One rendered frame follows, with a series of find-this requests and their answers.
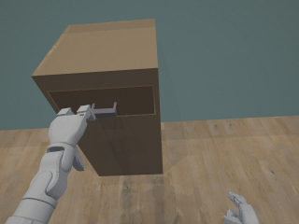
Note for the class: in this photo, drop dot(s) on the drawer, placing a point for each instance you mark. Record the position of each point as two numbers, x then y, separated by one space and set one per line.
131 100

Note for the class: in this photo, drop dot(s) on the robot left forearm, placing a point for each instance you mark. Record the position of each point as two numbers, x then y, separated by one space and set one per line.
46 188

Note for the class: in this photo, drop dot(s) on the robot left hand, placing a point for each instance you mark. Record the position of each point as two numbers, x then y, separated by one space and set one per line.
68 128

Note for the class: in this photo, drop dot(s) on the robot right hand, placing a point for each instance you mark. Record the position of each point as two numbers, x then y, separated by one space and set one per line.
246 213

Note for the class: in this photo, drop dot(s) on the handle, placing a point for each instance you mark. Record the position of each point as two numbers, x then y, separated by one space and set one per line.
105 112

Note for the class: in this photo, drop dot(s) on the cabinet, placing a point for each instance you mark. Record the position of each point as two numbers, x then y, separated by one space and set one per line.
109 55

